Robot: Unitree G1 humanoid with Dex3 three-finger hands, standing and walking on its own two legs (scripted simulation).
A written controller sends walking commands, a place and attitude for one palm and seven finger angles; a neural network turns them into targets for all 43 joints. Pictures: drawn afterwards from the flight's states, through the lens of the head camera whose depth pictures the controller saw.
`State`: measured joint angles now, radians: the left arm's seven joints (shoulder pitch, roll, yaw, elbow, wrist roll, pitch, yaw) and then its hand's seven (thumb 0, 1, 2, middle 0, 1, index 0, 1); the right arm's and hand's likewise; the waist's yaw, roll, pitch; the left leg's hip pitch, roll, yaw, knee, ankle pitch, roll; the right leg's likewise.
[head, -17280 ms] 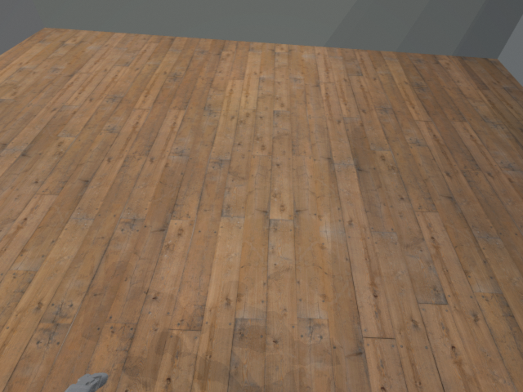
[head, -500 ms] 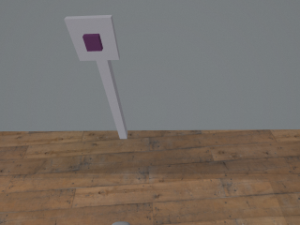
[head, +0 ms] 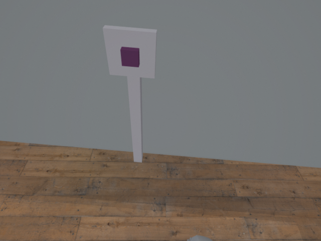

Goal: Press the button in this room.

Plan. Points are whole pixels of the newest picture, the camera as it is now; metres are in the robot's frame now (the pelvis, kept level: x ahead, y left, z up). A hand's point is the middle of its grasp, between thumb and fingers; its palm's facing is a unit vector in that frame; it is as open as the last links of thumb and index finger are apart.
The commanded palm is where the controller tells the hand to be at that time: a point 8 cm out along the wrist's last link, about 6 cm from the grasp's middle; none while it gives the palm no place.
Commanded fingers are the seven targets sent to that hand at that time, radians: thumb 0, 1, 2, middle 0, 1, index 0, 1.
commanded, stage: take the last steps up to it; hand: left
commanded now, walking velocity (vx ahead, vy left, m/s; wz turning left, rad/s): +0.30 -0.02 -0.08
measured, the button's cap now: (130, 56) +0.76 +0.19 +0.08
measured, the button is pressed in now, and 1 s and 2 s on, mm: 0 0 0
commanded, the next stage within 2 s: come to a stop and stand still in 0.52 s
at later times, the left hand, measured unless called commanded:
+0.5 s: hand (127, 202) +0.27 +0.12 -0.17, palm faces +0.01 -0.97 -0.22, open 7.2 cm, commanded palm none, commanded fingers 0.00 0.90 0.90 -0.20 -0.30 -0.20 -0.30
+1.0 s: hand (118, 208) +0.26 +0.15 -0.19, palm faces -0.01 -0.98 -0.19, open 7.4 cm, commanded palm none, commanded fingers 0.00 0.90 0.90 -0.20 -0.30 -0.20 -0.30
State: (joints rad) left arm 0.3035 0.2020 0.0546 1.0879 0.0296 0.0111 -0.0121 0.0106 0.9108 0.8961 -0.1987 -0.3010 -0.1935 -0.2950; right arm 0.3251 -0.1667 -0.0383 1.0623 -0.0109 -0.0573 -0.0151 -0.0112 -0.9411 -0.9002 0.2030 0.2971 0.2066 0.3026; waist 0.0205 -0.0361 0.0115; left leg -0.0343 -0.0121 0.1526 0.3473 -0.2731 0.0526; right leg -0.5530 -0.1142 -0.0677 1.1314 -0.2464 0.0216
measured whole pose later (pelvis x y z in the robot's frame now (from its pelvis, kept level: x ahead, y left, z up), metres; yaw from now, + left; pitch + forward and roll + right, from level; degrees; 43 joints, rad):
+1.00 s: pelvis +0.25 -0.03 -0.01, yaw -4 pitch -1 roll +0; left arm 0.24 0.17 0.04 1.07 0.02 0.05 0.03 0.01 0.91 0.90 -0.20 -0.30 -0.20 -0.30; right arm 0.07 -0.12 -0.04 1.01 -0.01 0.00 -0.05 -0.02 -0.92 -0.90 0.20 0.30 0.21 0.30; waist 0.03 -0.03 0.12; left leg -0.29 0.07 0.11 0.49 -0.17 0.01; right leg -0.36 -0.03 -0.02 0.97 -0.52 0.03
